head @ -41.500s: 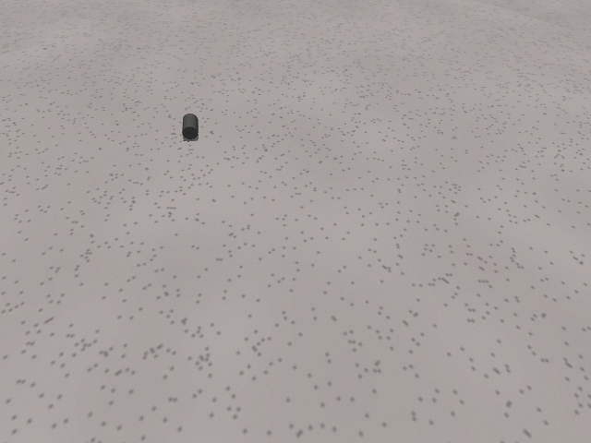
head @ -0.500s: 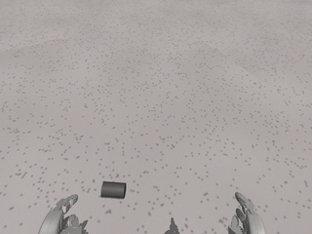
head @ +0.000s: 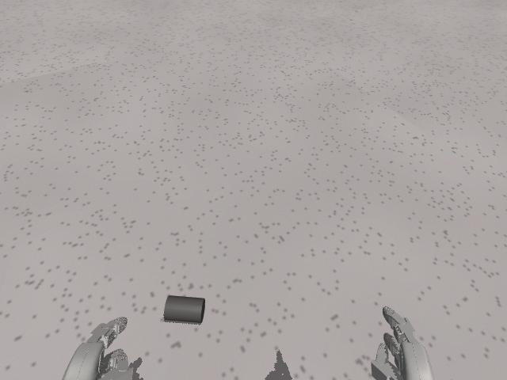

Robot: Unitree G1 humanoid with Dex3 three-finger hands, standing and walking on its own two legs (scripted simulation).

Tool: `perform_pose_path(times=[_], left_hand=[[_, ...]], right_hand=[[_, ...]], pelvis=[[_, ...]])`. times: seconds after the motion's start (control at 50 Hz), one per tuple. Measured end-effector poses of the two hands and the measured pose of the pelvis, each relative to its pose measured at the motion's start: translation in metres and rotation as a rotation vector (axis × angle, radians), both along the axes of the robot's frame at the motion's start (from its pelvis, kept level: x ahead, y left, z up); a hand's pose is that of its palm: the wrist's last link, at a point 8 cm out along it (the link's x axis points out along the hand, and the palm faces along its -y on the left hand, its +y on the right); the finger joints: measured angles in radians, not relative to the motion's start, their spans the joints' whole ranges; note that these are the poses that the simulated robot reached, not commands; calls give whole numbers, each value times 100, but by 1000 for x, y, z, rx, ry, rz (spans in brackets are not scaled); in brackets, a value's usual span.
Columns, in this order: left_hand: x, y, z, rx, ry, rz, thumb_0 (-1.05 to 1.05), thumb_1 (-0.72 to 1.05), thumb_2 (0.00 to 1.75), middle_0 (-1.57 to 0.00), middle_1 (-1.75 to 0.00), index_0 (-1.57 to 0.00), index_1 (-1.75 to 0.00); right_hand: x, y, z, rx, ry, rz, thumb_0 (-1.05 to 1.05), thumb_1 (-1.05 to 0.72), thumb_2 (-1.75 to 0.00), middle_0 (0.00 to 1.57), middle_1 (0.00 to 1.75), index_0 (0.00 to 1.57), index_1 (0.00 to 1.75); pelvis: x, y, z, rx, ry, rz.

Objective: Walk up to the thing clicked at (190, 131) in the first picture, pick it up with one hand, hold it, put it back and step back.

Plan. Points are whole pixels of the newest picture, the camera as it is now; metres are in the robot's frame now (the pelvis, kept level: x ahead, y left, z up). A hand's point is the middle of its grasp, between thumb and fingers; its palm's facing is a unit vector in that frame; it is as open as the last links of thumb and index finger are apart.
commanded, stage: home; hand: left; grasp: from above
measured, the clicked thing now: (185, 308) +0.48 +0.21 -0.67
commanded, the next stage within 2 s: stand in 0.82 s
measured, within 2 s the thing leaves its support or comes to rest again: neither
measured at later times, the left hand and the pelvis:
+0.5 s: hand (130, 375) +0.16 +0.18 -0.05, palm faces +0.04 -0.98 -0.20, open 7.4 cm; pelvis +0.00 +0.00 +0.00, yaw +0 degrees
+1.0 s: hand (127, 369) +0.17 +0.19 -0.07, palm faces +0.02 -0.96 -0.28, open 7.4 cm; pelvis +0.00 +0.00 +0.01, yaw +0 degrees
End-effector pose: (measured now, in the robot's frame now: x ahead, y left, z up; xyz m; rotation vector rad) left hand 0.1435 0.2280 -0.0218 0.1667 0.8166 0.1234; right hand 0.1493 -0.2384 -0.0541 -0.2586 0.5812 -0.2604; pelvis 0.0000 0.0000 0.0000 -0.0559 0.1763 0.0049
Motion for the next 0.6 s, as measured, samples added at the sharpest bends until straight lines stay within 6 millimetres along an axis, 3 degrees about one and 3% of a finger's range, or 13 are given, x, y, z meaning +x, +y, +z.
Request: perform_pose_path(times=[0.6], left_hand=[[3,-2,0,2,3,-4,2,91,90,-20,-30,-20,-30]], right_hand=[[-1,-3,-3,5,12,-11,2,-90,-90,21,30,20,30]], pelvis=[[2,-2,-1,2,9,-2]])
